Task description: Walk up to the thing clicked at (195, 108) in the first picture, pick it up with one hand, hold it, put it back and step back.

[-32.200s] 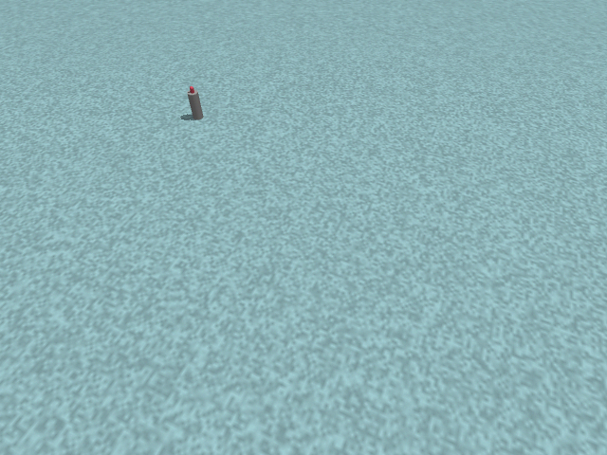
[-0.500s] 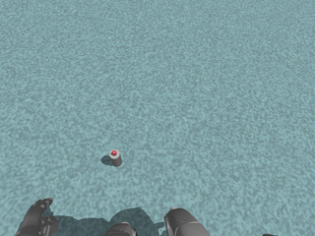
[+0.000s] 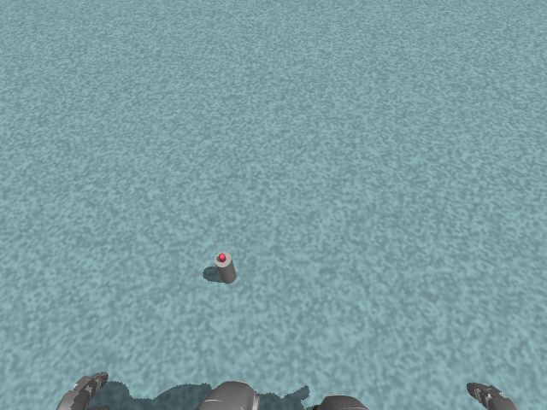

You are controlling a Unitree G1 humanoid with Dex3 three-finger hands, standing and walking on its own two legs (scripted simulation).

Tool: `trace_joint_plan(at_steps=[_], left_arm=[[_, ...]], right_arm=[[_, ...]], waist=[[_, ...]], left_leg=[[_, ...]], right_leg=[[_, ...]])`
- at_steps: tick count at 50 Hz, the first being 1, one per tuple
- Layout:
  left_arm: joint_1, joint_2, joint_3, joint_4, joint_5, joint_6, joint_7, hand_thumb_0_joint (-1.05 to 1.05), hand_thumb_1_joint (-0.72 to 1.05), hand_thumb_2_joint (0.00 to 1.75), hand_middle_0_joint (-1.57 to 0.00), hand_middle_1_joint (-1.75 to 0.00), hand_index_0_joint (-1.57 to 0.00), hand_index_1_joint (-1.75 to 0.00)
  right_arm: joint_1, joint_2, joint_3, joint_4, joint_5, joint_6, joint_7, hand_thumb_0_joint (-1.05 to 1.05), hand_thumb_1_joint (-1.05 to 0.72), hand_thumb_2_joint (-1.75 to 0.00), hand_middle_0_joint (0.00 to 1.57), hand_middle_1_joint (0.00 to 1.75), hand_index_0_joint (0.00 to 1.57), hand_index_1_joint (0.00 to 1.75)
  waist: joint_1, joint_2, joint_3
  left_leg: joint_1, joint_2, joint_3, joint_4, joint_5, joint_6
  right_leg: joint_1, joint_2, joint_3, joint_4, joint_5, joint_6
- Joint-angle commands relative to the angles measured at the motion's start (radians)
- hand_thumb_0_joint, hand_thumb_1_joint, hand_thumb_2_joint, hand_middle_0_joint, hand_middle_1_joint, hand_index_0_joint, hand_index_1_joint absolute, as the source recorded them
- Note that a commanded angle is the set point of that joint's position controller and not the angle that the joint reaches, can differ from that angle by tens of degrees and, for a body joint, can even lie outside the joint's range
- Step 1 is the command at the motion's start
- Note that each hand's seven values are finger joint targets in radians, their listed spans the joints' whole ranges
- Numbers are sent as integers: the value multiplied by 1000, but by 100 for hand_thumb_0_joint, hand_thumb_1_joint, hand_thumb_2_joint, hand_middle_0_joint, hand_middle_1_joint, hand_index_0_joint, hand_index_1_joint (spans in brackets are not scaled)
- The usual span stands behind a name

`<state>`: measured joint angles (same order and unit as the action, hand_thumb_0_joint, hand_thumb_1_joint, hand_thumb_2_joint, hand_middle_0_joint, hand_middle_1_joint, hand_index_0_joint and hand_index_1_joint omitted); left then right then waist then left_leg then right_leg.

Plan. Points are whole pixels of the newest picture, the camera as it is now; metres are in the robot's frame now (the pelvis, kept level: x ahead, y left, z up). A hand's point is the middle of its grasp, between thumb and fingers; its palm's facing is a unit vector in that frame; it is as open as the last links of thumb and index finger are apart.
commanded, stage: step back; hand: left
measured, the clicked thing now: (225, 266) +0.60 +0.20 -0.67
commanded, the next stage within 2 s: none
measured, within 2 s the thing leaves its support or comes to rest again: neither
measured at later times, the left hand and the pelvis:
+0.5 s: hand out of the picture -0.06 +0.27 -0.16, palm faces -0.06 -0.92 -0.39, open 7.4 cm; pelvis -0.15 +0.00 -0.02, yaw -4 degrees
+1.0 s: hand out of the picture -0.18 +0.25 -0.15, palm faces +0.00 -0.93 -0.37, open 7.4 cm; pelvis -0.31 -0.02 +0.00, yaw +0 degrees
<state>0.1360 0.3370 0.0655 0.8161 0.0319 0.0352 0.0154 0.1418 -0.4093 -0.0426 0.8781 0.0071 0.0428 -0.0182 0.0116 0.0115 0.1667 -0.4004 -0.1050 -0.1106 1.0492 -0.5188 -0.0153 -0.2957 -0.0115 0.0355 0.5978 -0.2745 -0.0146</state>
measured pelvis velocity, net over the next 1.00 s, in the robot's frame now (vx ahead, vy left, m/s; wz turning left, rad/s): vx -0.31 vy -0.02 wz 0.00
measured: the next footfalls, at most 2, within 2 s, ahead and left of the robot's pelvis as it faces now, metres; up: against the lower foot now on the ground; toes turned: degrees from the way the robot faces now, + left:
left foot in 0.10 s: +0.00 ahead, +0.13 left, +0.00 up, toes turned +0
right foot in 0.50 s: -0.15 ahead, -0.15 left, +0.00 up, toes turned +0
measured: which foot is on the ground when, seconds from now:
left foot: up 0.00-0.08, down 0.10-0.52, up 0.54-0.78, down 0.80-1.00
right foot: down 0.00-0.12, up 0.14-0.48, down 0.50-0.82, up 0.84-1.00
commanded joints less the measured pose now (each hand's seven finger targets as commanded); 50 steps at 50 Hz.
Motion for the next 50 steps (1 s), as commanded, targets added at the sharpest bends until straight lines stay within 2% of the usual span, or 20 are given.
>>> trace_joint_plan(at_steps=[1,4,5,6,7,11,18,23,24,25,26,27,30,36,39,40,41,42,45,50], left_arm=[[0,265,70,-112,-1,-14,20,0,90,90,-20,-30,-20,-30],[-26,271,62,-126,-15,6,6,0,90,90,-20,-30,-20,-30],[-6,229,52,-134,-19,11,3,0,90,90,-20,-30,-20,-30],[-11,202,47,-147,-25,7,6,0,90,90,-20,-30,-20,-30],[-85,245,71,-134,-13,7,21,0,90,90,-20,-30,-20,-30],[61,243,76,-67,-27,11,17,0,90,90,-20,-30,-20,-30],[52,221,73,-86,-15,7,1,0,90,90,-20,-30,-20,-30],[198,216,81,-4,-11,-3,-15,0,90,90,-20,-30,-20,-30],[236,218,84,10,-6,-7,-15,0,90,90,-20,-30,-20,-30],[226,268,97,0,12,-13,-17,0,90,90,-20,-30,-20,-30],[178,375,123,-38,8,-12,-20,0,90,90,-20,-30,-20,-30],[88,441,128,-77,15,-10,-14,0,90,90,-20,-30,-20,-30],[-103,312,93,-116,13,-21,5,0,90,90,-20,-30,-20,-30],[0,277,81,-120,15,-9,17,0,90,90,-20,-30,-20,-30],[2,250,60,-129,-10,16,9,0,90,90,-20,-30,-20,-30],[55,202,48,-131,-15,22,5,0,90,90,-20,-30,-20,-30],[-17,227,57,-152,-23,19,16,0,90,90,-20,-30,-20,-30],[-68,254,72,-138,-9,20,27,0,90,90,-20,-30,-20,-30],[17,242,72,-82,-32,30,18,0,90,90,-20,-30,-20,-30],[16,234,71,-91,-11,17,2,0,90,90,-20,-30,-20,-30]], right_arm=[[38,-142,-44,-74,-16,-33,-14,0,-90,-90,20,30,20,30],[108,-149,-65,-42,-31,-43,-5,0,-90,-90,20,30,20,30],[103,-197,-77,-52,-49,-48,-5,0,-90,-90,20,30,20,30],[41,-313,-97,-75,-47,-49,2,0,-90,-90,20,30,20,30],[48,-352,-106,-81,-45,-49,4,0,-90,-90,20,30,20,30],[-63,-220,-70,-103,-41,-56,-15,0,-90,-90,20,30,20,30],[28,-226,-80,-119,-35,-52,-24,0,-90,-90,20,30,20,30],[-35,-266,-86,-139,-35,-25,-14,0,-90,-90,20,30,20,30],[-43,-249,-81,-141,-27,-19,-10,0,-90,-90,20,30,20,30],[-21,-211,-71,-147,-20,-17,-7,0,-90,-90,20,30,20,30],[-62,-149,-59,-175,-9,-22,-11,0,-90,-90,20,30,20,30],[-92,-185,-75,-167,-17,-16,-24,0,-90,-90,20,30,20,30],[45,-183,-72,-101,-3,-21,-18,0,-90,-90,20,30,20,30],[65,-154,-57,-103,-23,-38,-11,0,-90,-90,20,30,20,30],[138,-151,-68,-64,-36,-53,-13,0,-90,-90,20,30,20,30],[109,-232,-86,-75,-53,-58,-15,0,-90,-90,20,30,20,30],[71,-366,-106,-99,-44,-52,-4,0,-90,-90,20,30,20,30],[72,-368,-114,-98,-47,-58,-7,0,-90,-90,20,30,20,30],[-21,-252,-74,-97,-46,-62,-25,0,-90,-90,20,30,20,30],[28,-231,-77,-112,-48,-49,-28,0,-90,-90,20,30,20,30]], waist=[[14,-207,-220],[-30,-143,-225],[-25,-29,-212],[-23,227,-202],[-89,225,-184],[22,115,-170],[-50,137,-213],[6,195,-262],[24,170,-264],[16,52,-236],[41,-243,-170],[59,-299,-108],[-55,-167,-73],[16,-213,-176],[-9,-124,-221],[25,44,-222],[-22,231,-203],[-56,189,-180],[24,88,-169],[-29,123,-201]], left_leg=[[-9,77,55,-314,22,7],[207,68,113,-615,343,26],[247,197,-65,-658,404,63],[247,427,-363,-729,518,188],[89,519,-475,-750,574,309],[192,362,-152,-629,697,227],[344,378,-128,-582,698,278],[133,327,-78,-542,480,196],[87,296,-55,-513,396,156],[-56,229,-33,-423,264,95],[-191,30,52,-210,24,28],[-109,27,-9,38,-85,2],[-65,-8,-45,169,54,21],[-41,75,69,-309,16,18],[163,91,84,-677,367,34],[269,283,-190,-695,503,95],[154,482,-416,-706,644,265],[56,536,-511,-721,622,338],[105,366,-176,-624,699,234],[253,373,-157,-571,680,274]], right_leg=[[257,-215,186,-53,563,-193],[93,-153,143,39,360,-118],[-29,-84,132,113,157,-68],[-183,103,33,274,-199,-21],[-121,120,134,491,-400,-5],[-218,117,178,706,-234,-4],[-192,65,105,432,-253,56],[129,31,-43,-64,-56,4],[175,38,-44,-143,-10,-15],[201,-47,126,-168,-74,-49],[83,-264,432,-277,-121,-171],[-161,-417,568,-343,-123,-297],[-161,-240,231,-221,125,-198],[178,-216,168,-53,381,-166],[115,-151,113,133,314,-99],[-94,-53,68,250,74,-45],[-170,72,25,409,-353,-6],[-145,75,147,577,-395,-2],[-187,99,191,742,-243,-16],[-178,55,98,474,-277,43]])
